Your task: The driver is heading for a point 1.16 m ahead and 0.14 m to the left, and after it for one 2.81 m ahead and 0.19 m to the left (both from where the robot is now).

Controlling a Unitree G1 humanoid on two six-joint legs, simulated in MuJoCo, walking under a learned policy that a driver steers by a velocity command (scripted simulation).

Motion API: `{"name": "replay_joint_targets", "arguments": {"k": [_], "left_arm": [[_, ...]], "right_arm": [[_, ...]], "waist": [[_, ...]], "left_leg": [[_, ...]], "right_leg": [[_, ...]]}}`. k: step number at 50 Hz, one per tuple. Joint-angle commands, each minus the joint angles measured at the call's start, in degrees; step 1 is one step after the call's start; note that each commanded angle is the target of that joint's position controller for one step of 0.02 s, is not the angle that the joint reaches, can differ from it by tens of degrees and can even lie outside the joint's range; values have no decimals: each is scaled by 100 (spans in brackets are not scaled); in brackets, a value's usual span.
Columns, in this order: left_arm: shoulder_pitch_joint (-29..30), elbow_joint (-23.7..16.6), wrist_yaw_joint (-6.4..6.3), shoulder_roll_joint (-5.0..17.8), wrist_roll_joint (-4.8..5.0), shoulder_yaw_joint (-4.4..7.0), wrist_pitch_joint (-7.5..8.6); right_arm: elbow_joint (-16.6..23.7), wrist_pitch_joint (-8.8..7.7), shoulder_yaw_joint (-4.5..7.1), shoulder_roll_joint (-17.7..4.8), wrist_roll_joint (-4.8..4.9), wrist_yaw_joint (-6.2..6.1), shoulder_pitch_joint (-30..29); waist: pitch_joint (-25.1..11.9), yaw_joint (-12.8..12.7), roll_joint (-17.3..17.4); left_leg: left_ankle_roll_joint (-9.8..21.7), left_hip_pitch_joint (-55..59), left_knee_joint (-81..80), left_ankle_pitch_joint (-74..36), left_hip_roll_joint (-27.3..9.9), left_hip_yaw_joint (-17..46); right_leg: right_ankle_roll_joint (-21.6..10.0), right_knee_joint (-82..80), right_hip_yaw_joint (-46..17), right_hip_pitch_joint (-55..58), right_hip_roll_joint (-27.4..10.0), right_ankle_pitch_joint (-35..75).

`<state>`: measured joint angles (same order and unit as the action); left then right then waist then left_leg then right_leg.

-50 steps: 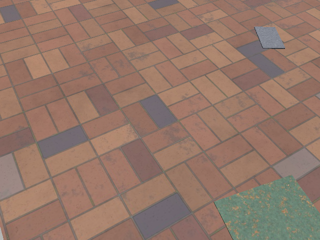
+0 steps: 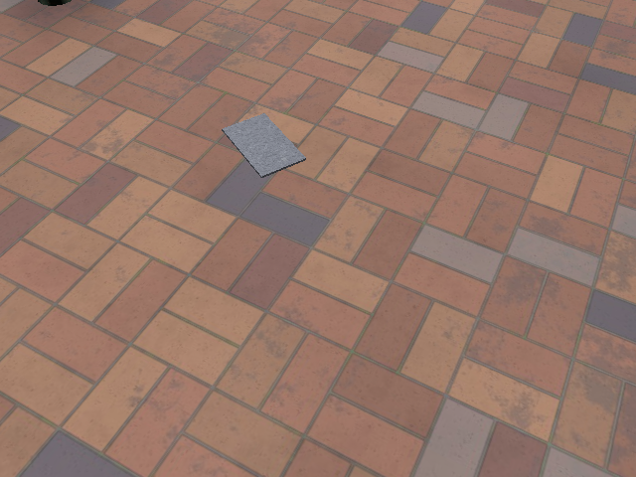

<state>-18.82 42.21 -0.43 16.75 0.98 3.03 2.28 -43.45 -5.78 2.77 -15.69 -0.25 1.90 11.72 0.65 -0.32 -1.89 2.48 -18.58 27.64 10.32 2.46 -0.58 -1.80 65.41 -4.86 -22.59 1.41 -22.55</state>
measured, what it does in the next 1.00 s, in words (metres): walks ahead: right foot, then left foot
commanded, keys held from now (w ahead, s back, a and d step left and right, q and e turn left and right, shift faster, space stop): w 0.44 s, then w+q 0.56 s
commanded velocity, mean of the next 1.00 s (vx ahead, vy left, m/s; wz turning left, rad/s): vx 0.50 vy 0.00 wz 0.17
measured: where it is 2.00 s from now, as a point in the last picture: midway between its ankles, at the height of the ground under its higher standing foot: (272, 261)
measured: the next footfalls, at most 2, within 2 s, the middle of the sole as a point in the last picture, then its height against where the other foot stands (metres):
right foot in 0.38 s outside the picture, level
left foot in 0.92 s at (280, 404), level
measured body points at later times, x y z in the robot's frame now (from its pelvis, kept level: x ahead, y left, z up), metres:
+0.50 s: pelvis +0.27 -0.06 +0.00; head +0.30 -0.07 +0.45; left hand +0.45 +0.20 -0.09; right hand +0.31 -0.34 -0.13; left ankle +0.16 +0.09 -0.65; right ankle +0.33 -0.15 -0.74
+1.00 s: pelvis +0.55 +0.00 -0.01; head +0.59 +0.02 +0.43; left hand +0.53 +0.29 -0.14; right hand +0.79 -0.21 -0.10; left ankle +0.61 +0.09 -0.74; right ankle +0.40 -0.17 -0.64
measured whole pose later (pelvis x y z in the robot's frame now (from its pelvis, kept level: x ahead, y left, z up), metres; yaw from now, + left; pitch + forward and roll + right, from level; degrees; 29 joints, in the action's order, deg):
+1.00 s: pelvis +0.55 +0.00 -0.01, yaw +15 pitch +2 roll -1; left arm -16.5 48.2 -0.2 16.5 0.7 2.9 4.2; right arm -39.1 -2.7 3.6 -16.8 1.1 2.4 7.1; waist 3.4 -1.2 0.4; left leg 6.0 -26.7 35.0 10.4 3.4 -1.9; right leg 0.3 63.4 2.0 -12.6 -1.5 -26.9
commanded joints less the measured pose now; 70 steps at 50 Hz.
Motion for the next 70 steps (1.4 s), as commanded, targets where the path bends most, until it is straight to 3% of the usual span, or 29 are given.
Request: {"name": "replay_joint_targets", "arguments": {"k": [1, 8, 13, 16, 18, 19, 20, 21, 22, 23, 25, 28, 32, 36, 41, 43, 45, 46, 47, 48, 49, 50, 51, 53, 56, 60, 65, 68, 70], "left_arm": [[280, -536, 26, 510, -33, 161, 147], [1246, -759, 92, 141, -71, 6, 197], [2010, -965, 221, 176, 11, -4, 263], [2019, -1018, 288, 329, 8, 45, 295], [1052, -738, 250, 629, -43, 211, 297], [107, -502, 192, 924, -77, 335, 281], [-599, -415, 139, 1529, -180, 458, 240], [-766, -315, 163, 1285, -71, 399, 205], [-410, -335, 165, 938, -33, 276, 203], [-37, -375, 150, 751, -50, 214, 201], [527, -372, 182, 437, -139, 117, 264], [680, -213, 189, 460, -162, 154, 415], [558, 32, 105, 589, -206, 199, 461], [366, 214, 34, 737, -157, 215, 426], [-62, 511, -9, 886, -50, 275, 192], [35, 491, -63, 1024, -31, 312, 87], [141, 440, -143, 1147, -37, 341, -19], [210, 382, -181, 1109, -32, 310, -24], [-231, 137, -127, 552, -196, 120, 98], [-221, 29, -12, 312, -193, -15, 337], [462, -106, 92, 787, 42, 117, 513], [787, -247, 118, 774, 133, 95, 602], [827, -219, 81, 709, 25, 95, 621], [672, -167, 49, 759, -139, 167, 497], [624, -198, 29, 532, -188, 124, 339], [1449, -351, 83, 249, -170, -16, 362], [2039, -547, 203, 477, -61, 29, 451], [1755, -519, 233, 631, -70, 97, 493], [601, -223, 187, 940, -132, 261, 523]], "right_arm": [[197, -34, 115, -572, -39, -45, 228], [-98, 19, 194, -955, 98, -133, 616], [-379, 132, 196, -1036, 155, -151, 1106], [-475, 231, 240, -1153, 172, -191, 1132], [-460, 283, 239, -1184, 181, -221, 976], [-374, 279, 153, -999, 108, -235, 943], [-173, 185, -35, -429, -11, -218, 1401], [-245, 64, -67, -430, 70, -180, 1522], [-150, -13, 82, -968, 211, -137, 1041], [-56, -35, 88, -984, 274, -119, 613], [-88, 63, 123, -859, 159, -143, 466], [-186, 274, 88, -536, 172, -168, 703], [-21, 295, 110, -486, 142, -162, 212], [222, 240, 30, -311, 122, -29, -541], [691, 245, 4, -306, 133, 149, -1215], [799, 261, 70, -432, 135, 209, -1084], [664, 300, 268, -769, 141, 192, -156], [451, 321, 458, -1107, 156, 106, 786], [365, 367, 641, -1784, 143, -19, 1361], [507, 317, 571, -1727, 183, -15, 1249], [506, 284, 442, -1300, 125, -13, 1222], [514, 250, 393, -1103, 115, -26, 957], [571, 240, 347, -965, 120, -32, 573], [755, 240, 266, -744, 31, -71, 131], [750, 210, 310, -889, 57, -152, 131], [551, 224, 308, -922, 94, -239, 472], [266, 240, 310, -979, 133, -224, 937], [183, 296, 336, -1021, 110, -245, 920], [236, 327, 248, -807, 70, -243, 815]], "waist": [[-77, 112, 807], [89, 355, 623], [283, 580, 610], [257, 405, 680], [-347, -181, 645], [-1051, -592, 480], [-1978, -559, -750], [-2444, -566, -1432], [-1504, -589, -846], [-874, -482, -517], [-239, -120, -258], [-77, 129, -317], [133, 51, -111], [331, -249, 0], [489, -438, 36], [248, -247, -159], [-382, 315, -319], [-859, 821, -122], [-1553, 691, 1091], [-2317, 509, 1362], [-1893, 801, 855], [-1157, 672, 583], [-643, 384, 171], [-320, 19, 368], [-227, -100, 427], [-91, 284, 584], [87, 525, 666], [100, 298, 823], [-670, -288, 639]], "left_leg": [[937, 1326, -1636, 115, -1480, 2048], [944, 1224, -1959, -1178, -1312, 922], [834, 1539, -1797, -1258, -1481, 770], [698, 2006, -1436, -1869, -1697, 812], [497, 1911, -283, -3439, -1432, 490], [307, 1184, 954, -3043, -1166, 279], [-80, -909, 3167, -624, -401, -57], [-168, -2013, 4265, 2262, 5, 515], [-107, -2576, 4644, 2052, -376, 689], [-61, -2592, 4490, 1528, -642, 555], [-125, -2087, 3862, 814, -991, 527], [-265, -1667, 3620, 336, -1027, 615], [-345, -2083, 2604, -875, -924, 786], [-255, -1831, 1351, -1795, -810, 331], [11, -2316, 726, -1053, -681, 14], [202, -1850, 688, -439, -398, -323], [474, -515, 651, -54, 45, -594], [726, 1019, 274, -397, 94, -327], [1546, 3360, 309, -372, -1338, 2066], [2365, 4365, -706, 338, -2249, 4831], [2005, 4121, -959, 519, -2076, 4218], [1754, 3317, -1008, 281, -1845, 3391], [1565, 2397, -1087, -268, -1589, 2784], [1474, 1273, -1343, -1110, -1272, 2222], [1505, 592, -1530, -1765, -1097, 1690], [1089, 296, -1514, -1360, -721, 1038], [976, 1071, -1225, -709, -1185, 1515], [832, 1567, -819, -1332, -1438, 1754], [559, 1347, 628, -2443, -931, 1359]], "right_leg": [[50, -236, -96, -1534, -653, 537], [262, -2397, 256, -1429, -667, 2065], [184, -3321, 382, -1106, -457, 2513], [-42, -3629, 407, -877, -366, 1974], [-308, -3914, 666, 604, -102, 1926], [-560, -3716, 314, 2134, -482, 2057], [-1301, -3677, -1906, 4371, -1974, 1847], [-1798, -4553, -3718, 4762, -2464, 855], [-1528, -4739, -3130, 4080, -2238, 332], [-1318, -4862, -2279, 3268, -2018, 488], [-1101, -5293, -1300, 1977, -1596, 1278], [-1111, -5747, -512, 1272, -1491, 1935], [-991, -5905, 308, 1420, -1404, 2565], [-791, -6007, 938, 1603, -1337, 2689], [-683, -5469, 1193, 2877, -1702, 3591], [-548, -4838, 1370, 3109, -1729, 5322], [-371, -3381, 1554, 2963, -1613, 6822], [-161, -2057, 1656, 2142, -1388, 6225], [184, 105, 1640, -212, -736, 2794], [326, 1415, 454, -1710, 266, -1118], [182, 1563, -169, -2325, -136, -817], [73, 1166, -71, -2417, -383, -321], [93, 565, -13, -2160, -602, 19], [228, -26, 0, -1417, -793, 380], [527, -783, 196, -1181, -748, 821], [603, -2631, 353, -724, -543, 2603], [342, -3518, 212, -795, -423, 2778], [57, -3715, 269, -578, -365, 2062], [-313, -3807, 297, 1134, -420, 2177]]}}
Keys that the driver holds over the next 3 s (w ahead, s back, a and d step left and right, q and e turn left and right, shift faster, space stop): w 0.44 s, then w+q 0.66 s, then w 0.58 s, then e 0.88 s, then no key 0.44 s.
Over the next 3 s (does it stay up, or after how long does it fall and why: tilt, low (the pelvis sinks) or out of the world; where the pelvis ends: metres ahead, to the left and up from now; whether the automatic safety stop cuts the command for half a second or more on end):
stays up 1.10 0.16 0.00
